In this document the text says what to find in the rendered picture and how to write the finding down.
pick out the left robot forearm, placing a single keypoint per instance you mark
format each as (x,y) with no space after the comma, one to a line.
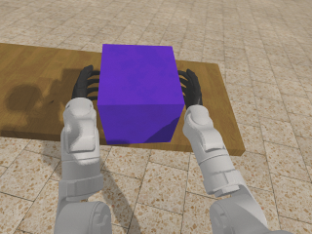
(79,151)

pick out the right robot upper arm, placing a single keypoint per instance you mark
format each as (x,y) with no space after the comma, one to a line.
(239,214)

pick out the left robot upper arm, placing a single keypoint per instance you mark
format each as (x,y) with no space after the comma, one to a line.
(84,218)

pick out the right robot forearm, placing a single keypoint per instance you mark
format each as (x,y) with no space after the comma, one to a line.
(220,176)

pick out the carton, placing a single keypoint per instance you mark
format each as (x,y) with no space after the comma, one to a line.
(139,97)

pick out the right robot hand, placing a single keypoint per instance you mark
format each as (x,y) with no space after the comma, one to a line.
(192,92)

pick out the table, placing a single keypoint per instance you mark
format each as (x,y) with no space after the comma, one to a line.
(36,83)

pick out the left robot hand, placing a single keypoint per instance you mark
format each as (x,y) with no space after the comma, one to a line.
(81,89)

